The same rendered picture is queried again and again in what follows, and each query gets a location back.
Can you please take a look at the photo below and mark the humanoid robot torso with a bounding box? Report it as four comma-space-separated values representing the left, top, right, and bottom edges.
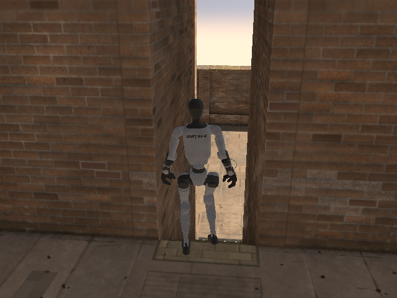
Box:
182, 124, 212, 186

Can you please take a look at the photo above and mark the right robot foot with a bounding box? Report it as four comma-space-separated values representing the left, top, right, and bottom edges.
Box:
208, 234, 218, 245

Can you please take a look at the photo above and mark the left robot forearm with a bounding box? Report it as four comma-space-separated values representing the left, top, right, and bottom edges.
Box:
162, 151, 174, 174

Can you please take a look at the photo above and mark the right robot forearm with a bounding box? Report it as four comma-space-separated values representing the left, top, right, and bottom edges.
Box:
221, 150, 234, 176

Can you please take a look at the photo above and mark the right robot hand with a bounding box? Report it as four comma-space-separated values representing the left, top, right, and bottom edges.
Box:
223, 172, 237, 188

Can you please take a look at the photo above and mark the left robot hand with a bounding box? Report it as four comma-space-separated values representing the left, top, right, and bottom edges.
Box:
161, 172, 176, 185

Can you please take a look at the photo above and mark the left robot upper arm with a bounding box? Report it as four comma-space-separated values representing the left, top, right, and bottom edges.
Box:
167, 126, 184, 161

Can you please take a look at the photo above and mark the right robot upper arm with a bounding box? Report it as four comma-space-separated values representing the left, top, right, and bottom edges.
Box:
210, 125, 227, 160

